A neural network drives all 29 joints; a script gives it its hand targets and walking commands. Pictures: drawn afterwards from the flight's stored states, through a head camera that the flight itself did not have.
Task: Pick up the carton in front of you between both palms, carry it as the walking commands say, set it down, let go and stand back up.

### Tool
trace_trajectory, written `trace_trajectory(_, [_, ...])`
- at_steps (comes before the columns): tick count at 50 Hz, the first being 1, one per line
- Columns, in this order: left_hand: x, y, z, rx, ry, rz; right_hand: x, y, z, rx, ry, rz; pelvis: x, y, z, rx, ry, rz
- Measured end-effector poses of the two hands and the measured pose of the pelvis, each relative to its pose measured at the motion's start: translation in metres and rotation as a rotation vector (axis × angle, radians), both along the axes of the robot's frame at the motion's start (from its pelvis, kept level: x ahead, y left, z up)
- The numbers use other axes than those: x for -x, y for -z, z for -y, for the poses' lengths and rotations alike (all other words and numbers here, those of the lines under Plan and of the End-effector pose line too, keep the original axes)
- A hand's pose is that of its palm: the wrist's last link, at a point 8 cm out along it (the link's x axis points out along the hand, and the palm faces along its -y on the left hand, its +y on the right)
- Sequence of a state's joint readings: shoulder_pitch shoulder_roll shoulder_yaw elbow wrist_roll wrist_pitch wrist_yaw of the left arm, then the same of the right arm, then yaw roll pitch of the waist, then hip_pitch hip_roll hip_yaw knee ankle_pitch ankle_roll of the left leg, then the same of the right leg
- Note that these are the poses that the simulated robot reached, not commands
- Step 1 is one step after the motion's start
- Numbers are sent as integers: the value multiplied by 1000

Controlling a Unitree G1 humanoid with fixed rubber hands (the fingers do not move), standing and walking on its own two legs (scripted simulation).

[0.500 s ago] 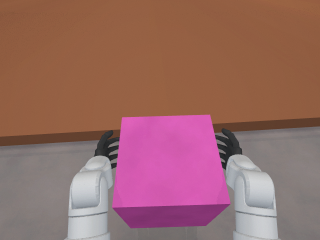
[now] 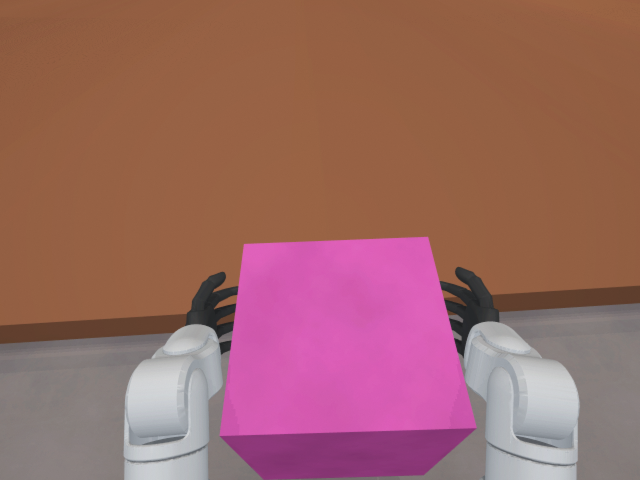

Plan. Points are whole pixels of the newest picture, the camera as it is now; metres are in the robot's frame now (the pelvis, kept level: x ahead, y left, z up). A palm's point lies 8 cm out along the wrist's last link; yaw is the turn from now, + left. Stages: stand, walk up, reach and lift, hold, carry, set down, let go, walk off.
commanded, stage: carry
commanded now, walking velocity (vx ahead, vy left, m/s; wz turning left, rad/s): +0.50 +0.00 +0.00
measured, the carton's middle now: (339, 367) +0.25 +0.00 +0.02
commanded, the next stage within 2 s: none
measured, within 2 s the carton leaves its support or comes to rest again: neither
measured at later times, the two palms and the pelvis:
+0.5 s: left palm (242, 128) +0.64 +0.15 +0.12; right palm (418, 138) +0.59 -0.14 +0.13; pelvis +0.31 +0.05 +0.00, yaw -5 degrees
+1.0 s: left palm (252, 60) +0.90 +0.17 +0.14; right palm (390, 55) +0.90 -0.13 +0.14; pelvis +0.52 +0.03 +0.00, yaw -3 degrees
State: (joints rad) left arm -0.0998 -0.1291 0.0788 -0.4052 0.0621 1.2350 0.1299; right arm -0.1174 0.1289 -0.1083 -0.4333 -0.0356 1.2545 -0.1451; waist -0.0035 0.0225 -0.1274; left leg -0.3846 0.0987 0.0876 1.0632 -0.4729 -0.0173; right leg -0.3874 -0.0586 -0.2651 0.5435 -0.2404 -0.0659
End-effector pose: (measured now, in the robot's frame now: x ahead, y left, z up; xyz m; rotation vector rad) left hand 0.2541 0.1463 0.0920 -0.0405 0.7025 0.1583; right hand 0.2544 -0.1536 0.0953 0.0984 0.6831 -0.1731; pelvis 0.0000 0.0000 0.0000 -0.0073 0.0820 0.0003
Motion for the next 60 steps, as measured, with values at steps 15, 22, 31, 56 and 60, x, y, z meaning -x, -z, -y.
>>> trace_trajectory(15, [-211, -31, -24, 39, -26, 161, -210, -30, -25, 19, -25, 162, -201, 5, -19, -6, 43, 9])
trace_trajectory(22, [-345, -27, -15, 26, 127, 100, -303, -27, -18, 30, 113, 96, -281, 6, -42, -4, 86, 3])
trace_trajectory(31, [-472, -44, -6, 79, 100, 135, -434, -55, -9, 26, 125, 135, -368, -11, -41, 24, 70, -23])
trace_trajectory(56, [-677, -35, -20, 52, -8, 20, -666, -33, -21, -20, 40, 16, -559, -17, -28, 1, 40, -56])
trace_trajectory(60, [-690, -35, -26, 57, -14, 17, -681, -35, -26, -18, 40, 15, -580, -25, -33, 10, 34, -45])
